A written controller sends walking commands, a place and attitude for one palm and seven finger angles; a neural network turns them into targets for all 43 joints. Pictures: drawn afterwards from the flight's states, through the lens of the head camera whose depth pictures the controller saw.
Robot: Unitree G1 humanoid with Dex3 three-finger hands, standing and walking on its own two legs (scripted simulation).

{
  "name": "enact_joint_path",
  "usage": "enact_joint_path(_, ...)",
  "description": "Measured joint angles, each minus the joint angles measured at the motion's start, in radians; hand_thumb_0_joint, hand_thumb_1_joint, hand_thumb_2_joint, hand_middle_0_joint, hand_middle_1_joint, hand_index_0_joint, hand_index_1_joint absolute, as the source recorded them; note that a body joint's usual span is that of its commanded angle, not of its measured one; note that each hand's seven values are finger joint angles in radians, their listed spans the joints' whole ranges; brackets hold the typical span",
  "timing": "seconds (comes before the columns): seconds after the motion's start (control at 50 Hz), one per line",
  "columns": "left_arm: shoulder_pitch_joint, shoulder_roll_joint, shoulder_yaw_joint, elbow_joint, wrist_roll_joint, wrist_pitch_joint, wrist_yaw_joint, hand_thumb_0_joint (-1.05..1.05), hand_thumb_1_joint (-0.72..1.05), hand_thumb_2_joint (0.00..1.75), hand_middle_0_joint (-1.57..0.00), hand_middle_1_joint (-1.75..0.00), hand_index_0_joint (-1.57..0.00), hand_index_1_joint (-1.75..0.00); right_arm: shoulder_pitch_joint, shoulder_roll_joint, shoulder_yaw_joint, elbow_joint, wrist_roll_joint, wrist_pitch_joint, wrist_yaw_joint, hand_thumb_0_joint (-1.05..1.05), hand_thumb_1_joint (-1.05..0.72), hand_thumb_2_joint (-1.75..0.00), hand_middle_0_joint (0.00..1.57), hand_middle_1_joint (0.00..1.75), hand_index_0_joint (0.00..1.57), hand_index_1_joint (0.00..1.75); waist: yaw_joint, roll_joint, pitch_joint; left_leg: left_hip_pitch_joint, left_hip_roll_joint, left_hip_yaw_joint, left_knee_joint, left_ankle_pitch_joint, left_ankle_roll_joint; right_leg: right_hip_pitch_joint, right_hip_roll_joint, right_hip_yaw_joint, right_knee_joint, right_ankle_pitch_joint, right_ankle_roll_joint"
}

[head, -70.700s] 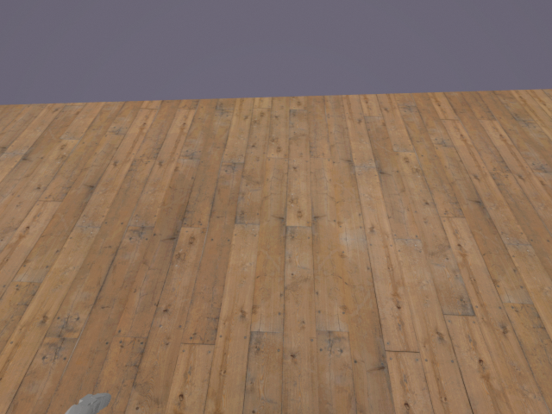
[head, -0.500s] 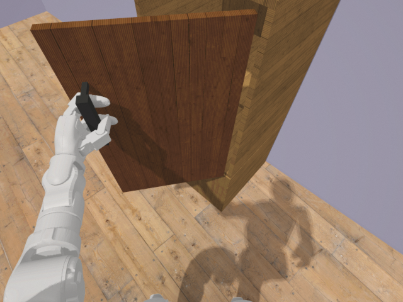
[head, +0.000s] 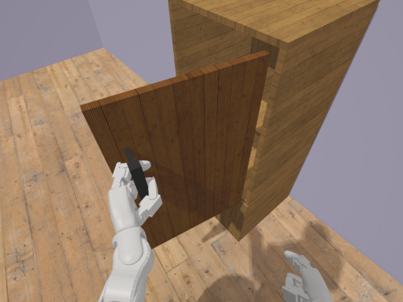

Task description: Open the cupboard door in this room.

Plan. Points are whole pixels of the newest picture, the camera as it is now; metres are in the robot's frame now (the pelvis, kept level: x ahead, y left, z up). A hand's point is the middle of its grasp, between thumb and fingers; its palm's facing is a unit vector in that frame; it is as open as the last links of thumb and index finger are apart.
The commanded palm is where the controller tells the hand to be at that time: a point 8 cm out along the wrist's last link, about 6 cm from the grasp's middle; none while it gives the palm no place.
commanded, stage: pull the door open along its arc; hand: left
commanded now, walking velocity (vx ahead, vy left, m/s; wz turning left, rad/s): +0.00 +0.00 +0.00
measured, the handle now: (137, 177) +0.34 +0.15 +0.07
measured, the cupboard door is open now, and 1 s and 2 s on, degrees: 79 90 91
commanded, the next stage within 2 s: open thumb and fingers to let go in 0.22 s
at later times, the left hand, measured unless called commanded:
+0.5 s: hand (174, 216) +0.26 +0.07 +0.07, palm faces +0.37 -0.93 -0.01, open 6.4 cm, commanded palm +0.21 +0.11 +0.07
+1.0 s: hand (168, 220) +0.25 +0.08 +0.08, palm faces +0.33 -0.94 +0.00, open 14.3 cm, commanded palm +0.21 +0.11 +0.07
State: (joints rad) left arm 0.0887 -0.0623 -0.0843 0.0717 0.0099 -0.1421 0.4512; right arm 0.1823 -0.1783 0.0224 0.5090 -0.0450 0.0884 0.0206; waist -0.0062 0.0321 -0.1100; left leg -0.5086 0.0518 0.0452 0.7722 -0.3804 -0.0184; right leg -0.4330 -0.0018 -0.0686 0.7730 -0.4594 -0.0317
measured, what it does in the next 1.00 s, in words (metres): stands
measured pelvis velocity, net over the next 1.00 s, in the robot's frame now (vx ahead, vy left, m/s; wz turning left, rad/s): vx -0.03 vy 0.00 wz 0.03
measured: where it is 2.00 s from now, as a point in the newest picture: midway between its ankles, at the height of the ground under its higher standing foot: outside the picture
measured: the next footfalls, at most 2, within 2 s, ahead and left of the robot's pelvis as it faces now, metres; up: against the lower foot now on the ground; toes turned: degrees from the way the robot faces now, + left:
none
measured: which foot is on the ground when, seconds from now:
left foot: down 0.00-1.00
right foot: down 0.00-1.00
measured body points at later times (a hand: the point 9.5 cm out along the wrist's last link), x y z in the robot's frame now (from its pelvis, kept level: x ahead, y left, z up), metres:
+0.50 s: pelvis -0.01 -0.02 +0.00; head +0.00 -0.05 +0.45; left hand +0.23 +0.11 +0.08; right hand +0.18 -0.23 -0.10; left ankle +0.00 +0.13 -0.71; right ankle -0.04 -0.09 -0.71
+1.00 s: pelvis -0.03 +0.00 -0.01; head -0.02 -0.02 +0.44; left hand +0.23 +0.12 +0.08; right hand +0.16 -0.21 -0.10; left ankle +0.00 +0.13 -0.71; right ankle -0.04 -0.09 -0.71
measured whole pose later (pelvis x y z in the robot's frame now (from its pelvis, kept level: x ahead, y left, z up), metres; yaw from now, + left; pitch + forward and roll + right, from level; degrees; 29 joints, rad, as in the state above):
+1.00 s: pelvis -0.03 +0.00 -0.01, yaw +2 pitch +5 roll +0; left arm 0.15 -0.07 -0.27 0.01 0.07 -0.15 0.54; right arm 0.19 -0.19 0.02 0.55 -0.05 0.04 0.02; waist 0.00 0.05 -0.08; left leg -0.55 0.04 0.01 0.83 -0.37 -0.02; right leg -0.46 -0.02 -0.10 0.84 -0.46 -0.04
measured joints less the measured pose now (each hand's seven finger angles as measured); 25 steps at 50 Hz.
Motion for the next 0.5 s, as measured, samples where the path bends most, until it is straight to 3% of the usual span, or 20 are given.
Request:
enact_joint_path(0.16, 0.16, -0.033, -0.1, -0.123, 0.036, 0.003, 0.023, 0.02, 0.7, 0.74, -0.32, -1.32, -0.37, -1.34, 0.039, -0.014, -0.011, 0.009, -0.007, 0.004, -0.004, 0.01, -0.9, -0.9, 0.2, 0.3, 0.21, 0.3, -0.004, 0.004, 0.007, 0.029, -0.001, -0.015, -0.013, 0.002, -0.014, 0.028, 0.001, -0.014, 0.0, -0.012, -0.013)
enact_joint_path(0.3, 0.233, 0.004, -0.174, -0.183, 0.044, 0.001, 0.022, 0.02, 0.7, 0.74, -0.32, -1.32, -0.36, -1.34, 0.051, -0.024, -0.017, 0.017, -0.003, -0.028, 0.002, 0.01, -0.9, -0.9, 0.2, 0.3, 0.2, 0.3, -0.014, 0.015, 0.012, 0.029, -0.001, -0.028, -0.002, -0.002, -0.02, 0.032, 0.002, -0.027, 0.016, -0.025, -0.022)
enact_joint_path(0.5, 0.141, -0.015, -0.151, -0.106, 0.042, -0.01, 0.051, 0.01, 0.6, 0.76, -0.36, -1.32, -0.37, -1.33, 0.018, -0.022, -0.013, 0.043, -0.01, -0.052, -0.011, 0.01, -0.9, -0.9, 0.2, 0.3, 0.2, 0.3, 0.005, 0.016, 0.014, 0.003, -0.008, -0.043, 0.013, 0.007, -0.022, 0.008, -0.005, -0.041, 0.041, -0.028, -0.027)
